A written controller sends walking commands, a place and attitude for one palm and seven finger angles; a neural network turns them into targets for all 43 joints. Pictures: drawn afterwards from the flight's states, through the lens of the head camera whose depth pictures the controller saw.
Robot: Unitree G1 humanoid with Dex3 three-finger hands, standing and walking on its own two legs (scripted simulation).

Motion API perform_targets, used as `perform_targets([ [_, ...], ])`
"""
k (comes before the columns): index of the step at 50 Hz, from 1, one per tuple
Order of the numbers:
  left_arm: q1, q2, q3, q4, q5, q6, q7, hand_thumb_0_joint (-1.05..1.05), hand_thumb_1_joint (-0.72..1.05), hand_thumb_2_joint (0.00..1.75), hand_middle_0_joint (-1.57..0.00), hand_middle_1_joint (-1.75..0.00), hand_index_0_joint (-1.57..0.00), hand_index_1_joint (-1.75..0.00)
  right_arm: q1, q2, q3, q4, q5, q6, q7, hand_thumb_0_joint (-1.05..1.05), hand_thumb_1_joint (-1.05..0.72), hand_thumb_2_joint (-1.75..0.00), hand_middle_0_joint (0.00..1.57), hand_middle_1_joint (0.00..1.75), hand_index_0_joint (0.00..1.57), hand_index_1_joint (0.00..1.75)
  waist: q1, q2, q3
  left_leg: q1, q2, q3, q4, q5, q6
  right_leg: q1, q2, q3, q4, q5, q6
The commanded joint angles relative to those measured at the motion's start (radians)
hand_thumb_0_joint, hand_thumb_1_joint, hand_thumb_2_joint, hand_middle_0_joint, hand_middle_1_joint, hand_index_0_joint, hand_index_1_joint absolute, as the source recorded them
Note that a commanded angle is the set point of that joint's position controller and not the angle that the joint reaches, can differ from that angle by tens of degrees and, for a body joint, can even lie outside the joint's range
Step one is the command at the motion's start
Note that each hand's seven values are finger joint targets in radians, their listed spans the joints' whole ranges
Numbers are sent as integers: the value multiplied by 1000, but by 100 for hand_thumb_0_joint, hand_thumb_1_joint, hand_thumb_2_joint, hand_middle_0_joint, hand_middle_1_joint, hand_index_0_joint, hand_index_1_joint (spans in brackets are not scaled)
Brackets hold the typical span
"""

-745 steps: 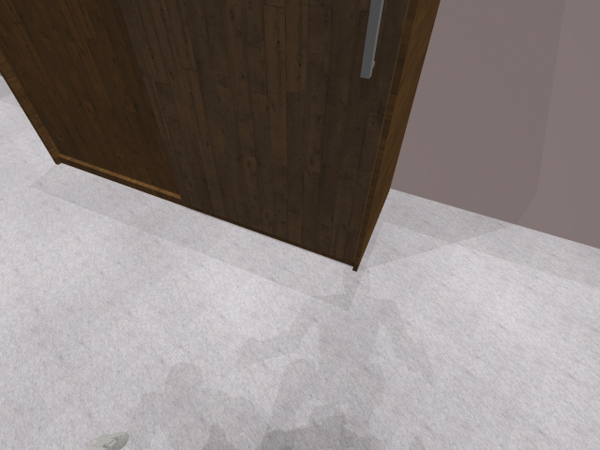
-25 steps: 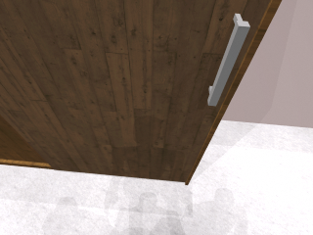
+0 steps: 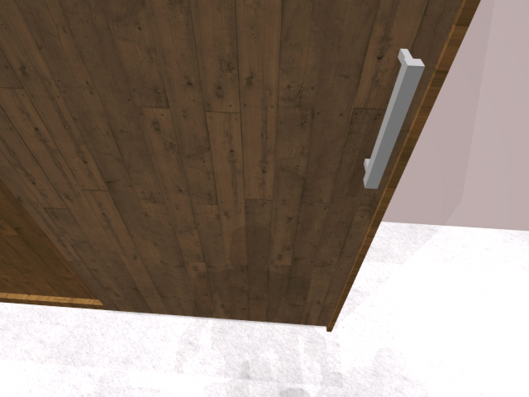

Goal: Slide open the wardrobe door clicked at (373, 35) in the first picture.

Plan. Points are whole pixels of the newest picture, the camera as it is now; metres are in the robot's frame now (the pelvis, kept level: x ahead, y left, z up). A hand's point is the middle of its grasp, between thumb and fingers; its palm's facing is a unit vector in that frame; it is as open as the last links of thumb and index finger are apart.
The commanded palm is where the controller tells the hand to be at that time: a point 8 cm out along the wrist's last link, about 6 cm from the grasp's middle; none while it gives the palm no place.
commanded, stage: come to a stop and stand still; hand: right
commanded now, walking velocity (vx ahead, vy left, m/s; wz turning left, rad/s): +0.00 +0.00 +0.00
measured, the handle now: (385, 125) +0.49 -0.16 +0.19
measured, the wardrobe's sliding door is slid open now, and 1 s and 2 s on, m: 0.00 0.00 0.00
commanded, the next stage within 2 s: look again from close up in 1.00 s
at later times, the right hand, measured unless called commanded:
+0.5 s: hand out of the picture -0.02 -0.24 -0.18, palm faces -0.04 +0.98 -0.21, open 7.3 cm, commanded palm none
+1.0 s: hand out of the picture -0.09 -0.23 -0.17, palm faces -0.04 +0.98 -0.18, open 7.4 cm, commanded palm none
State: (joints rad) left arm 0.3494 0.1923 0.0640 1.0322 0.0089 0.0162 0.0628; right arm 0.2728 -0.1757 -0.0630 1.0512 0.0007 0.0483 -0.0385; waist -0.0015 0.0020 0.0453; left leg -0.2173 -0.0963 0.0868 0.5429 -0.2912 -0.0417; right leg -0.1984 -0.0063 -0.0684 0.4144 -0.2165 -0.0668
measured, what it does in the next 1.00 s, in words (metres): walks backwards: left foot, then left foot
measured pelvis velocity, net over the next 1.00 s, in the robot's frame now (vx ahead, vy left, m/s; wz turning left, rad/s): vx -0.08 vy -0.07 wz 0.07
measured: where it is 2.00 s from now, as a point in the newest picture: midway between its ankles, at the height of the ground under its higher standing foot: outside the picture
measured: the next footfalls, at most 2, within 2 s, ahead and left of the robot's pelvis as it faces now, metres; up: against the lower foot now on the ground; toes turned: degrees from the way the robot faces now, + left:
left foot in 0.08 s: +0.04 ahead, +0.12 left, +0.00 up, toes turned -3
left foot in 0.52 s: -0.03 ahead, +0.05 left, +0.00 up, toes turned +2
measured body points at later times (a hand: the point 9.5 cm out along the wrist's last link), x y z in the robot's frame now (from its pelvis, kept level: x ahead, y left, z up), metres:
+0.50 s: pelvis -0.07 -0.07 -0.01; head -0.07 -0.06 +0.44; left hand -0.05 +0.17 -0.16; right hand -0.02 -0.29 -0.16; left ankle -0.09 +0.04 -0.73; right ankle -0.01 -0.12 -0.74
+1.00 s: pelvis -0.08 -0.07 +0.00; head -0.06 -0.06 +0.45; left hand -0.09 +0.14 -0.16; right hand -0.08 -0.28 -0.15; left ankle -0.09 +0.04 -0.74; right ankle -0.01 -0.12 -0.74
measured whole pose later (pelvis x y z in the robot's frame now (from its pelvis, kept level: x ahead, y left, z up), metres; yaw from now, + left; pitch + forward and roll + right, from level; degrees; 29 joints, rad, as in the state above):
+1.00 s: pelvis -0.08 -0.07 +0.00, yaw +4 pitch +1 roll +0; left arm 0.31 0.15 0.01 1.06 0.02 0.00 0.03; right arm 0.34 -0.11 0.00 1.07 -0.03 0.00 -0.03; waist 0.00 -0.03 0.01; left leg -0.24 0.02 0.04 0.49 -0.26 0.01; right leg -0.28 0.07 -0.13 0.36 -0.10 -0.10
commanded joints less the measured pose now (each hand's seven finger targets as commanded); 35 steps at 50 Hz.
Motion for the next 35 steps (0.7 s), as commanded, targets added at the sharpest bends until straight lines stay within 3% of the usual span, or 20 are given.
perform_targets([
  [1, -339, 153, 9, -180, 22, -4, -9, 0, 90, 90, -20, -30, -20, -30, 289, -74, -35, -53, -19, 15, -6, 0, -90, -90, 20, 30, 20, 30, -190, -223, 102, 225, 155, -287, 705, -306, 72, -713, -342, 349, -242, -275, -118],
  [2, -512, 162, 0, -239, 24, -52, -17, 0, 90, 90, -20, -30, -20, -30, 330, -75, 31, 12, 16, -39, -38, 0, -90, -90, 20, 30, 20, 30, -234, -140, 161, 25, 335, -468, 106, -314, 85, -514, -261, 114, 209, 92, 20],
  [3, -363, 5, -30, -197, 20, -19, -50, 0, 90, 90, -20, -30, -20, -30, 281, -158, 27, -18, -30, -63, -28, 0, -90, -90, 20, 30, 20, 30, -165, 254, 189, -189, 354, -592, -345, -169, 37, -437, 17, 23, 459, -276, 56],
  [4, -196, -8, -30, -192, 29, 5, -49, 0, 90, 90, -20, -30, -20, -30, 162, -175, 34, -73, -37, -71, -25, 0, -90, -90, 20, 30, 20, 30, -35, 273, 235, -288, 395, -727, -339, 52, 69, -425, 57, 117, 645, -295, 68],
  [5, 1, -6, -22, -165, 27, 23, -61, 0, 90, 90, -20, -30, -20, -30, 23, -231, 14, -115, -36, -85, -15, 0, -90, -90, 20, 30, 20, 30, 62, 286, 15, -174, 398, -586, -258, 215, 164, -301, 0, 113, 677, -224, 76],
  [6, 151, 44, -6, -135, 10, 21, -74, 0, 90, 90, -20, -30, -20, -30, -145, -283, -2, -153, -42, -66, -7, 0, -90, -90, 20, 30, 20, 30, 147, 288, -221, -217, 337, -415, -196, -10, 202, -41, -25, 42, 697, -199, 81],
  [7, 147, 45, -8, -130, 9, 14, -76, 0, 90, 90, -20, -30, -20, -30, -107, -219, -14, -188, -47, -70, -10, 0, -90, -90, 20, 30, 20, 30, 95, 266, -232, -121, 251, -356, -153, -53, 176, -134, 32, 27, 637, -161, 80],
  [8, 56, 65, -6, -156, 5, 2, -70, 0, 90, 90, -20, -30, -20, -30, -83, -217, -20, -188, -37, -73, -15, 0, -90, -90, 20, 30, 20, 30, 54, 362, -172, -185, 290, -444, -126, -86, 206, -129, -3, 68, 560, -175, 69],
  [11, 68, 45, -20, -137, 9, -21, -56, 0, 90, 90, -20, -30, -20, -30, -37, -166, 5, -165, -38, -45, -19, 0, -90, -90, 20, 30, 20, 30, 68, -24, -5, -377, 199, -308, 10, -241, 146, 90, 0, 47, 136, -122, 71],
  [13, 65, 86, -16, -141, 26, -27, -49, 0, 90, 90, -20, -30, -20, -30, 32, -76, 25, -152, -18, -35, -16, 0, -90, -90, 20, 30, 20, 30, 32, -378, 86, -309, 26, -110, 272, -297, 62, -82, -203, 296, -118, -40, -21],
  [15, -22, 83, -27, -158, 24, -29, -37, 0, 90, 90, -20, -30, -20, -30, 54, -97, 26, -120, -25, -31, -18, 0, -90, -90, 20, 30, 20, 30, -10, -352, 79, -237, 82, -123, 371, -253, 50, -182, -249, 385, -158, -62, -85],
  [16, -52, 81, -26, -170, 24, -24, -38, 0, 90, 90, -20, -30, -20, -30, 48, -95, 20, -106, -28, -27, -9, 0, -90, -90, 20, 30, 20, 30, -13, -203, 95, -204, 90, -122, 385, -186, 52, -224, -228, 358, -166, -158, -87],
  [18, -90, 102, -17, -184, 22, -20, -40, 0, 90, 90, -20, -30, -20, -30, 78, -43, 27, -90, -29, -24, 6, 0, -90, -90, 20, 30, 20, 30, -32, -48, 86, -130, 102, -88, 355, -110, 55, -296, -217, 303, -189, -308, -91],
  [20, -86, 106, -16, -176, 21, -24, -40, 0, 90, 90, -20, -30, -20, -30, 96, -24, 33, -86, -29, -29, 10, 0, -90, -90, 20, 30, 20, 30, -32, -53, 68, -106, 111, -66, 273, -92, 58, -268, -198, 274, -198, -315, -91],
  [23, -46, 100, -14, -159, 19, -24, -40, 0, 90, 90, -20, -30, -20, -30, 108, -26, 32, -91, -28, -38, 10, 0, -90, -90, 20, 30, 20, 30, -19, -81, 44, -34, 118, -51, 49, -86, 75, -237, -195, 274, -198, -390, -72],
  [25, -24, 84, -17, -150, 15, -25, -43, 0, 90, 90, -20, -30, -20, -30, 115, -57, 24, -95, -33, -52, 6, 0, -90, -90, 20, 30, 20, 30, -12, -16, 18, 19, 145, -116, -116, -82, 103, -216, -143, 247, -151, -300, -33],
  [27, -20, 61, -23, -151, 13, -27, -47, 0, 90, 90, -20, -30, -20, -30, 115, -82, 25, -98, -33, -57, 3, 0, -90, -90, 20, 30, 20, 30, 12, 32, 2, -85, 237, -232, -191, -182, 159, -124, -61, 153, -63, -176, 25],
  [29, 22, 52, -26, -123, 16, -23, -45, 0, 90, 90, -20, -30, -20, -30, 35, -85, 29, -109, -26, -67, 4, 0, -90, -90, 20, 30, 20, 30, 50, 144, -5, -232, 259, -265, -249, -289, 160, 1, -46, 103, 32, -108, 28],
  [32, 59, 46, -34, -94, 15, -27, -44, 0, 90, 90, -20, -30, -20, -30, 4, -74, 31, -121, -22, -63, 2, 0, -90, -90, 20, 30, 20, 30, 62, 48, 1, -278, 220, -197, -187, -227, 130, 47, -78, 141, -9, -115, 22],
  [35, 22, 79, -34, -86, 15, -36, -42, 0, 90, 90, -20, -30, -20, -30, 81, -61, 35, -91, -22, -55, 3, 0, -90, -90, 20, 30, 20, 30, 13, -88, 9, -118, 149, -100, -65, -107, 95, -96, -165, 283, -204, -307, -4],
])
